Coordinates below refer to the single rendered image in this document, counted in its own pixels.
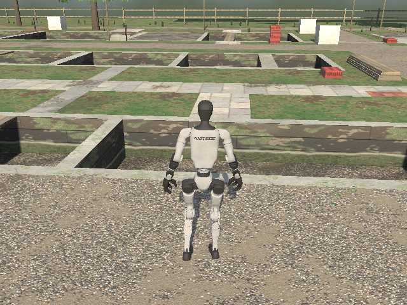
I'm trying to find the robot right upper arm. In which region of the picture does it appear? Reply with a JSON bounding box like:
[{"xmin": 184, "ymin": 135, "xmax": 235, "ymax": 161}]
[{"xmin": 218, "ymin": 128, "xmax": 235, "ymax": 163}]

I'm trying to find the robot right hand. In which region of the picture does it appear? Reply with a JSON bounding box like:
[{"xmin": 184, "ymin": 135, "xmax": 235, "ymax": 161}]
[{"xmin": 228, "ymin": 176, "xmax": 243, "ymax": 191}]

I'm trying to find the right robot forearm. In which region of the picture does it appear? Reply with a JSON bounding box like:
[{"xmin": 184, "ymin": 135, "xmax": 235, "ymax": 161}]
[{"xmin": 229, "ymin": 153, "xmax": 241, "ymax": 179}]

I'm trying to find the left robot forearm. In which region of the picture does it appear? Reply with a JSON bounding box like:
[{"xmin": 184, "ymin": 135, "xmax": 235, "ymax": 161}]
[{"xmin": 165, "ymin": 153, "xmax": 179, "ymax": 180}]

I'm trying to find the robot left foot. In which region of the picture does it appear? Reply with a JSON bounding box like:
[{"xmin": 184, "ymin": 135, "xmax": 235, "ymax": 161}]
[{"xmin": 183, "ymin": 245, "xmax": 193, "ymax": 261}]

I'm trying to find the humanoid robot head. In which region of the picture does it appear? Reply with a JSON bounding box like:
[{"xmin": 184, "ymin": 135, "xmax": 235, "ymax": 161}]
[{"xmin": 194, "ymin": 100, "xmax": 216, "ymax": 130}]

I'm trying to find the robot left hand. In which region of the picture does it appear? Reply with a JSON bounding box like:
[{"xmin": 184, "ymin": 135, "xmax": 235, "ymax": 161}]
[{"xmin": 162, "ymin": 178, "xmax": 177, "ymax": 194}]

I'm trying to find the robot left upper arm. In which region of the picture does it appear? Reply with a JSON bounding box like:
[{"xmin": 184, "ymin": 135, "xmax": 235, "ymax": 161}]
[{"xmin": 173, "ymin": 128, "xmax": 191, "ymax": 163}]

